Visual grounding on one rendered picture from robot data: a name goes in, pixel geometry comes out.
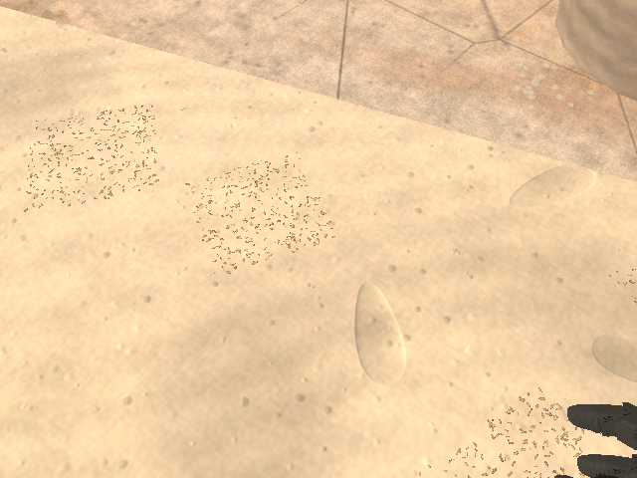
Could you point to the robot right hand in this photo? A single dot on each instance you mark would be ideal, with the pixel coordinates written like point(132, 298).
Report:
point(611, 420)

